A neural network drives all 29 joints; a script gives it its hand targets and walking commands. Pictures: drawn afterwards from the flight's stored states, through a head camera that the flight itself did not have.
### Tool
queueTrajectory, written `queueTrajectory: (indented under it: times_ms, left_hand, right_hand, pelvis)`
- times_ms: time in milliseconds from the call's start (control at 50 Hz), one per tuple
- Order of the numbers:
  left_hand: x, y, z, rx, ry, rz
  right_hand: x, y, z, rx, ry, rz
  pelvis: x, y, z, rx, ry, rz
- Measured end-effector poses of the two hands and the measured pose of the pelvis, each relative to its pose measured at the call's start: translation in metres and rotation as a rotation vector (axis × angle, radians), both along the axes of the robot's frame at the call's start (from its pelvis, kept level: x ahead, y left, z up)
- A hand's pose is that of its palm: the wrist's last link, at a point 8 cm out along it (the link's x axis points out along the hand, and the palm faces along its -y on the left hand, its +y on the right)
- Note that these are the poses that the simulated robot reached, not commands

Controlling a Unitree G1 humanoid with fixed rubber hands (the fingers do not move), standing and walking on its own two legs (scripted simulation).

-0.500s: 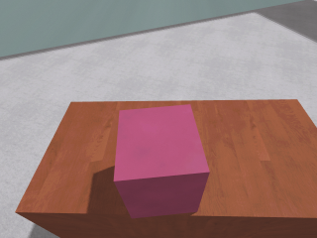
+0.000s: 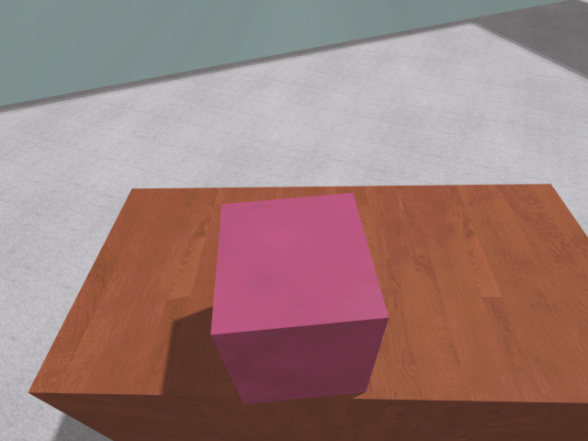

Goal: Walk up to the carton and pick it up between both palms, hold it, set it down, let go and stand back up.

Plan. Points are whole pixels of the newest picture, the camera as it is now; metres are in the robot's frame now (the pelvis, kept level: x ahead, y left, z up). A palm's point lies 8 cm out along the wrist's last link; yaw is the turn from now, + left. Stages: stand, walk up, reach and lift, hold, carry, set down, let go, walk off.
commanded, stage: reach and lift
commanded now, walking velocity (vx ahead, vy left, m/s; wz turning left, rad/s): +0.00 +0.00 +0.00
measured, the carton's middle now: (296, 301) +0.35 +0.03 -0.02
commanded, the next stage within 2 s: none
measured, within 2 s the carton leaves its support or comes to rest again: neither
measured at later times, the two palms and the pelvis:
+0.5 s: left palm (112, 439) +0.18 +0.28 -0.07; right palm out of the picture +0.14 -0.30 -0.07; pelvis +0.01 +0.00 +0.00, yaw +0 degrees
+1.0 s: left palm (124, 438) +0.17 +0.26 -0.05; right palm out of the picture +0.15 -0.25 -0.05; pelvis +0.01 +0.00 +0.01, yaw +0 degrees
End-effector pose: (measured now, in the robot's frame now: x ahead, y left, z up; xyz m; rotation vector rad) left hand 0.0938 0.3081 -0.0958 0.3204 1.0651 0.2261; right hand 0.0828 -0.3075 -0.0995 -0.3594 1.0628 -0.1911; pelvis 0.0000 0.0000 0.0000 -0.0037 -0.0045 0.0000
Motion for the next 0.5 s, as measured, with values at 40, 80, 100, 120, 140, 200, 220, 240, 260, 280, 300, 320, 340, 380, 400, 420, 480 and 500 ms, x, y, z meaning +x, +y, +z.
queueTrajectory:
  times_ms: [40,80,100,120,140,200,220,240,260,280,300,320,340,380,400,420,480,500]
  left_hand:
    - [0.003,0.000,0.000,0.008,0.037,0.012]
    - [0.012,-0.001,0.000,0.033,0.090,0.018]
    - [0.018,-0.002,0.000,0.042,0.103,0.015]
    - [0.025,-0.004,0.001,0.048,0.108,0.011]
    - [0.032,-0.007,0.003,0.050,0.105,0.008]
    - [0.057,-0.015,0.013,0.048,0.051,-0.012]
    - [0.065,-0.018,0.017,0.046,0.022,-0.020]
    - [0.073,-0.020,0.021,0.043,-0.006,-0.027]
    - [0.080,-0.022,0.025,0.040,-0.032,-0.033]
    - [0.086,-0.024,0.028,0.038,-0.056,-0.040]
    - [0.090,-0.025,0.031,0.035,-0.076,-0.045]
    - [0.093,-0.026,0.032,0.032,-0.091,-0.048]
    - [0.095,-0.026,0.033,0.028,-0.101,-0.049]
    - [0.096,-0.027,0.034,0.016,-0.115,-0.048]
    - [0.096,-0.027,0.034,0.009,-0.120,-0.046]
    - [0.094,-0.027,0.033,0.001,-0.124,-0.043]
    - [0.086,-0.028,0.031,-0.025,-0.129,-0.033]
    - [0.083,-0.028,0.030,-0.034,-0.131,-0.028]
  right_hand:
    - [0.003,-0.001,-0.001,0.006,-0.025,-0.007]
    - [0.010,-0.003,-0.003,0.017,-0.055,0.013]
    - [0.015,-0.004,-0.004,0.023,-0.071,0.023]
    - [0.020,-0.005,-0.005,0.028,-0.087,0.028]
    - [0.025,-0.006,-0.005,0.031,-0.100,0.034]
    - [0.038,-0.009,-0.003,0.032,-0.136,0.047]
    - [0.042,-0.009,-0.001,0.031,-0.148,0.051]
    - [0.045,-0.010,0.000,0.030,-0.159,0.054]
    - [0.048,-0.010,0.002,0.028,-0.171,0.057]
    - [0.051,-0.010,0.005,0.024,-0.184,0.061]
    - [0.054,-0.010,0.008,0.020,-0.196,0.067]
    - [0.056,-0.010,0.011,0.015,-0.208,0.075]
    - [0.058,-0.009,0.014,0.011,-0.218,0.083]
    - [0.060,-0.007,0.021,0.004,-0.234,0.101]
    - [0.061,-0.005,0.024,0.001,-0.240,0.108]
    - [0.061,-0.004,0.026,0.000,-0.246,0.115]
    - [0.060,0.004,0.032,0.001,-0.259,0.125]
    - [0.059,0.007,0.034,0.004,-0.263,0.125]
  pelvis:
    - [-0.002,0.000,-0.001,0.000,-0.005,0.000]
    - [-0.006,-0.001,-0.003,0.001,-0.020,0.001]
    - [-0.008,-0.002,-0.005,0.003,-0.028,0.001]
    - [-0.009,-0.003,-0.006,0.004,-0.034,0.001]
    - [-0.010,-0.004,-0.007,0.006,-0.036,0.001]
    - [-0.008,-0.008,-0.007,0.008,-0.033,-0.001]
    - [-0.006,-0.008,-0.007,0.008,-0.030,-0.002]
    - [-0.004,-0.009,-0.007,0.008,-0.028,-0.002]
    - [-0.002,-0.009,-0.006,0.008,-0.025,-0.002]
    - [-0.001,-0.009,-0.006,0.009,-0.025,-0.002]
    - [0.001,-0.010,-0.006,0.009,-0.026,-0.002]
    - [0.002,-0.010,-0.005,0.009,-0.028,-0.002]
    - [0.004,-0.010,-0.004,0.009,-0.032,-0.002]
    - [0.006,-0.010,-0.003,0.009,-0.041,-0.001]
    - [0.007,-0.009,-0.002,0.008,-0.046,-0.001]
    - [0.008,-0.009,0.000,0.008,-0.050,-0.001]
    - [0.010,-0.005,0.003,0.003,-0.059,-0.001]
    - [0.010,-0.004,0.004,0.002,-0.062,-0.001]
